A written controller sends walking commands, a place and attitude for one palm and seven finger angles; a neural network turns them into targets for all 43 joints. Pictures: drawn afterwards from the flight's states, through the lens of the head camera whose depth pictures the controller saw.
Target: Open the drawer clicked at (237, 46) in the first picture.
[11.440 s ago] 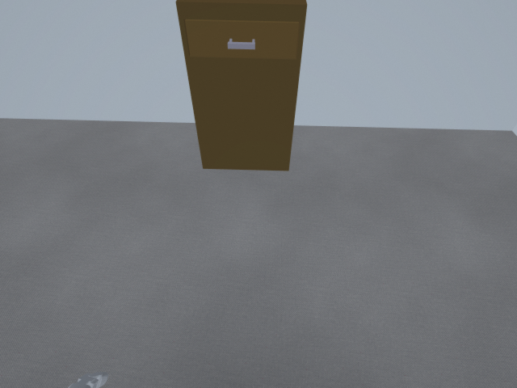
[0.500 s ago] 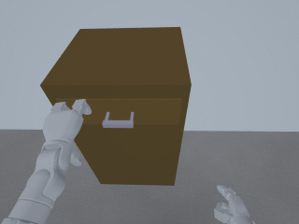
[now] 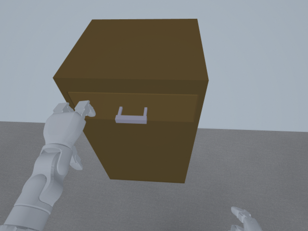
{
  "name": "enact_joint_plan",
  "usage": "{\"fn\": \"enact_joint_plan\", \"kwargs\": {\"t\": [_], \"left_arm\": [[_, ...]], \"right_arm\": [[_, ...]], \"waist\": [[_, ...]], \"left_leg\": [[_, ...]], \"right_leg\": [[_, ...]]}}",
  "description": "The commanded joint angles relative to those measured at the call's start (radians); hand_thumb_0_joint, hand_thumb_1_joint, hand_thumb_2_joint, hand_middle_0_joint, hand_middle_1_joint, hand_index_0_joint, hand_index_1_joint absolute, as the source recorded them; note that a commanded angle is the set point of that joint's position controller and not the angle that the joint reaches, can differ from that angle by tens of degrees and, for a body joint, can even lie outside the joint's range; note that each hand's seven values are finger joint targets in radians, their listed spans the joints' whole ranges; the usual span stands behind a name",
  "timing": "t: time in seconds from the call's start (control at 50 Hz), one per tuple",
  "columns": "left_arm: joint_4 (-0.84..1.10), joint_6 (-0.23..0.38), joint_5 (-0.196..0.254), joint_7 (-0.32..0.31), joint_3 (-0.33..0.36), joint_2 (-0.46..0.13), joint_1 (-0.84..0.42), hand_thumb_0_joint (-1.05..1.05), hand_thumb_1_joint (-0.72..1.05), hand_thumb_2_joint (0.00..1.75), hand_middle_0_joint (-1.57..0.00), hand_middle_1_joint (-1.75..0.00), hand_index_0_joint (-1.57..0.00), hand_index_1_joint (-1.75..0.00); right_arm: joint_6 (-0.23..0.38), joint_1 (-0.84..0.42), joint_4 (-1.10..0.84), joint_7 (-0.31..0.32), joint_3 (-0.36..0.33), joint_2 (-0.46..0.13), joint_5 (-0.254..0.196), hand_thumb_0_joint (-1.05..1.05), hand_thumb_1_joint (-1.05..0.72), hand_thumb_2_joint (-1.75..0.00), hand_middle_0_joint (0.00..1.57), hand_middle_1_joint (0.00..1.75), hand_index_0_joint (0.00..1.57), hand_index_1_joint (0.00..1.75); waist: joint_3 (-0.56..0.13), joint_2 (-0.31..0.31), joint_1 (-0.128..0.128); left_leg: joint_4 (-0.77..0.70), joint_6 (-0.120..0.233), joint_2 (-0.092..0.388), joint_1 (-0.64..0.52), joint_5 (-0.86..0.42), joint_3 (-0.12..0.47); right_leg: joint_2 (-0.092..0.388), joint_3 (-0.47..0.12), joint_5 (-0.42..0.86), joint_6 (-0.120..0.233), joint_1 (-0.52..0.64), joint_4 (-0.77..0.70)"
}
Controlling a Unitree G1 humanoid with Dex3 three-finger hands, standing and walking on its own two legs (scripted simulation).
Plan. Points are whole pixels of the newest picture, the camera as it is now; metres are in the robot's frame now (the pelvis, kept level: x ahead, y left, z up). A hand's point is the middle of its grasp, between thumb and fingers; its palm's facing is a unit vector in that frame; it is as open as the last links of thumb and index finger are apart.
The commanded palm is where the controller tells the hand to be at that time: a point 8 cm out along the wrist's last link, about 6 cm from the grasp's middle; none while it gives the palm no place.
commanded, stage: move the hooked fingers above the handle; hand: left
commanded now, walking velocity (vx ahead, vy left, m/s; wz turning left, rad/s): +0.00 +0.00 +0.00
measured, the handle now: (132, 114) +0.49 +0.16 -0.03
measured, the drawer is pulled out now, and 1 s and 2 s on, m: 0.00 0.00 0.00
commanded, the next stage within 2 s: none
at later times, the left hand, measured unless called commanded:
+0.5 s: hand (101, 132) +0.35 +0.21 +0.05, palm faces -0.04 -0.08 -1.00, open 13.9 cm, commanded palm +0.34 +0.21 +0.12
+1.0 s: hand (119, 124) +0.40 +0.17 +0.03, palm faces -0.03 -0.08 -1.00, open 13.8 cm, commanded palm +0.38 +0.18 +0.10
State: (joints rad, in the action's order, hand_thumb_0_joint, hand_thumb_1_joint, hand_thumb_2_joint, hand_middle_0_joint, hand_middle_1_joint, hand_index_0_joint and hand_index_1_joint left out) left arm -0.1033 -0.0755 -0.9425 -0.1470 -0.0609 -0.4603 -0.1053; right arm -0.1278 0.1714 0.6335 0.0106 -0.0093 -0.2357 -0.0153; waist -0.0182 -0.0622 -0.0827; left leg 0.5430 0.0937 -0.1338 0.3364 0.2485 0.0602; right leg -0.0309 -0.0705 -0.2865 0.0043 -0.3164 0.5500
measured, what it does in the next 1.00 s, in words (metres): shifts its weight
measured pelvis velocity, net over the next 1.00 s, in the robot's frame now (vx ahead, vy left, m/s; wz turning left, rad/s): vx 0.03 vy -0.05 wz -0.01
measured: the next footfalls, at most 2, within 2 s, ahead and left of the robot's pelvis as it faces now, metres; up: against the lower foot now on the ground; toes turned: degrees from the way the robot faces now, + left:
none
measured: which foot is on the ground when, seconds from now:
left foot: down 0.00-1.00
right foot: down 0.00-1.00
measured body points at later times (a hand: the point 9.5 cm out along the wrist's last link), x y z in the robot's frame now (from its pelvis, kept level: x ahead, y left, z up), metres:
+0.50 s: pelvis +0.02 -0.04 +0.00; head +0.06 -0.07 +0.45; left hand +0.35 +0.21 +0.10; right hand +0.19 -0.28 -0.12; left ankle +0.01 +0.05 -0.73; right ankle +0.00 -0.13 -0.73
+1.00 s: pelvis +0.03 -0.05 -0.01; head +0.08 -0.07 +0.44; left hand +0.39 +0.17 +0.08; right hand +0.19 -0.30 -0.13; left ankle +0.01 +0.05 -0.73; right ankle +0.00 -0.13 -0.73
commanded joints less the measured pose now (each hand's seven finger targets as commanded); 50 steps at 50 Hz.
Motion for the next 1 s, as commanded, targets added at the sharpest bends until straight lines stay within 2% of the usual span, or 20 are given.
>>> {"fn": "enact_joint_plan", "kwargs": {"t": [0.0,0.06,0.08,0.14,0.16,0.24,0.34,0.36,0.4,0.44,0.48,0.52,0.54,0.58,0.64,0.76,0.78,0.86,0.94,0.98], "left_arm": [[0.192,0.004,-0.009,0.007,0.030,-0.141,-0.285,0.00,-0.50,0.30,-0.30,-1.20,-0.30,-1.20],[0.160,0.031,-0.032,0.012,0.067,-0.195,-0.375,0.00,-0.50,0.30,-0.30,-1.20,-0.30,-1.20],[0.147,0.041,-0.037,0.008,0.050,-0.177,-0.410,0.00,-0.50,0.30,-0.30,-1.20,-0.30,-1.20],[0.146,0.080,-0.047,-0.022,0.124,-0.243,-0.412,0.00,-0.50,0.30,-0.30,-1.20,-0.30,-1.20],[0.141,0.085,-0.043,-0.032,0.117,-0.227,-0.402,0.00,-0.50,0.30,-0.30,-1.20,-0.30,-1.20],[0.078,0.066,-0.031,-0.056,0.140,-0.212,-0.327,0.00,-0.50,0.30,-0.30,-1.20,-0.30,-1.20],[-0.009,0.001,-0.023,-0.030,0.079,-0.164,-0.326,0.00,-0.50,0.30,-0.30,-1.20,-0.30,-1.20],[-0.002,0.002,-0.021,-0.022,0.083,-0.186,-0.346,0.00,-0.50,0.30,-0.30,-1.20,-0.30,-1.20],[0.037,0.020,-0.018,-0.010,0.077,-0.192,-0.370,0.00,-0.50,0.30,-0.30,-1.20,-0.30,-1.20],[0.066,0.054,-0.020,-0.006,0.132,-0.254,-0.373,0.00,-0.50,0.30,-0.30,-1.20,-0.30,-1.20],[0.077,0.090,-0.016,-0.012,0.095,-0.211,-0.403,0.00,-0.50,0.30,-0.30,-1.20,-0.30,-1.20],[0.053,0.120,-0.017,-0.032,0.140,-0.243,-0.383,0.00,-0.50,0.30,-0.30,-1.20,-0.30,-1.20],[0.068,0.130,-0.024,-0.046,0.189,-0.297,-0.397,0.00,-0.50,0.30,-0.30,-1.20,-0.30,-1.20],[0.056,0.130,-0.032,-0.073,0.161,-0.248,-0.387,0.00,-0.50,0.30,-0.30,-1.20,-0.30,-1.20],[-0.054,0.090,-0.028,-0.095,0.186,-0.255,-0.362,0.00,-0.50,0.30,-0.30,-1.20,-0.30,-1.20],[-0.073,0.021,-0.030,-0.069,0.096,-0.192,-0.385,0.00,-0.50,0.30,-0.30,-1.20,-0.30,-1.20],[-0.065,0.022,-0.028,-0.060,0.062,-0.167,-0.430,0.00,-0.50,0.30,-0.30,-1.20,-0.30,-1.20],[-0.068,0.050,-0.035,-0.044,0.036,-0.155,-0.512,0.00,-0.50,0.30,-0.30,-1.20,-0.30,-1.20],[-0.103,0.087,-0.073,-0.093,0.100,-0.221,-0.598,0.00,-0.50,0.30,-0.30,-1.20,-0.30,-1.20],[-0.102,0.093,-0.087,-0.128,0.065,-0.163,-0.620,0.00,-0.50,0.30,-0.30,-1.20,-0.30,-1.20]], "right_arm": [[0.040,-0.115,-0.158,0.019,-0.034,-0.124,0.000,0.00,-0.90,-0.90,0.20,0.30,0.20,0.30],[0.043,-0.108,-0.151,0.032,-0.023,-0.124,0.005,0.00,-0.90,-0.90,0.20,0.30,0.20,0.30],[0.044,-0.108,-0.149,0.035,-0.022,-0.118,0.005,0.00,-0.90,-0.90,0.20,0.30,0.20,0.30],[0.052,-0.101,-0.149,0.039,-0.027,-0.119,0.010,0.00,-0.90,-0.90,0.20,0.30,0.20,0.30],[0.054,-0.097,-0.148,0.039,-0.028,-0.110,0.011,0.00,-0.90,-0.90,0.20,0.30,0.20,0.30],[0.049,-0.095,-0.148,0.030,-0.034,-0.112,0.006,0.00,-0.90,-0.90,0.20,0.30,0.20,0.30],[0.032,-0.098,-0.153,0.034,-0.032,-0.126,-0.007,0.00,-0.90,-0.90,0.20,0.30,0.20,0.30],[0.031,-0.092,-0.154,0.039,-0.033,-0.130,-0.006,0.00,-0.90,-0.90,0.20,0.30,0.20,0.30],[0.034,-0.092,-0.161,0.045,-0.036,-0.128,-0.002,0.00,-0.90,-0.90,0.20,0.30,0.20,0.30],[0.037,-0.093,-0.160,0.054,-0.040,-0.136,0.005,0.00,-0.90,-0.90,0.20,0.30,0.20,0.30],[0.042,-0.086,-0.152,0.059,-0.042,-0.121,0.008,0.00,-0.90,-0.90,0.20,0.30,0.20,0.30],[0.047,-0.074,-0.141,0.062,-0.047,-0.120,0.008,0.00,-0.90,-0.90,0.20,0.30,0.20,0.30],[0.045,-0.074,-0.137,0.062,-0.049,-0.126,0.009,0.00,-0.90,-0.90,0.20,0.30,0.20,0.30],[0.045,-0.072,-0.135,0.058,-0.053,-0.113,0.006,0.00,-0.90,-0.90,0.20,0.30,0.20,0.30],[0.038,-0.059,-0.121,0.053,-0.057,-0.121,-0.004,0.00,-0.90,-0.90,0.20,0.30,0.20,0.30],[0.027,-0.059,-0.143,0.048,-0.060,-0.131,-0.011,0.00,-0.90,-0.90,0.20,0.30,0.20,0.30],[0.025,-0.055,-0.142,0.049,-0.060,-0.133,-0.010,0.00,-0.90,-0.90,0.20,0.30,0.20,0.30],[0.027,-0.037,-0.139,0.055,-0.061,-0.131,-0.005,0.00,-0.90,-0.90,0.20,0.30,0.20,0.30],[0.025,-0.013,-0.118,0.058,-0.066,-0.127,0.002,0.00,-0.90,-0.90,0.20,0.30,0.20,0.30],[0.028,-0.007,-0.117,0.050,-0.069,-0.112,0.002,0.00,-0.90,-0.90,0.20,0.30,0.20,0.30]], "waist": [[-0.212,0.032,0.033],[-0.199,0.030,0.034],[-0.195,0.027,0.037],[-0.250,-0.026,0.011],[-0.283,-0.032,0.006],[-0.285,0.001,-0.001],[-0.249,0.099,0.031],[-0.261,0.103,0.033],[-0.312,0.092,0.034],[-0.347,0.086,0.028],[-0.348,0.069,0.038],[-0.345,0.057,0.033],[-0.362,0.035,0.025],[-0.370,0.025,0.026],[-0.339,0.075,0.032],[-0.387,0.084,0.048],[-0.375,0.103,0.066],[-0.392,0.090,0.075],[-0.405,0.041,0.064],[-0.434,0.013,0.065]], "left_leg": [[-0.115,-0.095,0.115,-0.151,-0.126,0.060],[-0.111,-0.086,0.107,-0.129,-0.113,0.048],[-0.106,-0.084,0.103,-0.132,-0.107,0.045],[-0.090,-0.090,0.096,-0.150,-0.169,0.043],[-0.079,-0.089,0.089,-0.157,-0.194,0.033],[-0.056,-0.085,0.084,-0.121,-0.263,0.008],[-0.036,-0.058,0.076,-0.058,-0.222,-0.030],[-0.032,-0.053,0.075,-0.051,-0.217,-0.034],[-0.012,-0.043,0.066,-0.060,-0.235,-0.038],[0.008,-0.039,0.059,-0.051,-0.261,-0.036],[0.021,-0.037,0.054,-0.044,-0.260,-0.039],[0.035,-0.038,0.054,-0.029,-0.269,-0.040],[0.041,-0.042,0.050,-0.024,-0.280,-0.039],[0.053,-0.044,0.049,-0.017,-0.296,-0.043],[0.057,-0.050,0.049,0.038,-0.272,-0.052],[0.067,-0.045,0.053,0.026,-0.281,-0.065],[0.070,-0.042,0.056,0.020,-0.282,-0.062],[0.083,-0.038,0.056,0.007,-0.275,-0.055],[0.099,-0.045,0.060,-0.001,-0.298,-0.048],[0.111,-0.049,0.066,-0.027,-0.341,-0.043]], "right_leg": [[-0.011,0.069,0.059,0.053,0.026,-0.065],[-0.014,0.071,0.047,0.057,0.022,-0.064],[-0.015,0.071,0.043,0.058,0.009,-0.064],[-0.023,0.064,0.076,0.064,0.030,-0.053],[-0.018,0.061,0.092,0.065,0.050,-0.050],[-0.022,0.050,0.172,0.063,0.069,-0.043],[-0.012,0.028,0.215,0.048,0.077,-0.048],[-0.006,0.022,0.225,0.045,0.088,-0.045],[0.001,0.006,0.281,0.040,0.116,-0.035],[0.002,-0.017,0.357,0.038,0.144,-0.020],[0.011,-0.016,0.395,0.032,0.131,-0.006],[0.010,-0.022,0.424,0.031,0.119,0.007],[0.009,-0.039,0.443,0.034,0.130,0.014],[0.015,-0.034,0.486,0.031,0.118,0.031],[0.013,-0.029,0.494,0.027,0.117,0.037],[0.019,-0.019,0.524,0.017,0.125,0.048],[0.016,-0.016,0.522,0.016,0.105,0.047],[0.014,-0.009,0.474,0.019,0.070,0.051],[0.000,0.002,0.400,0.040,0.025,0.070],[-0.006,0.014,0.399,0.046,-0.004,0.086]]}}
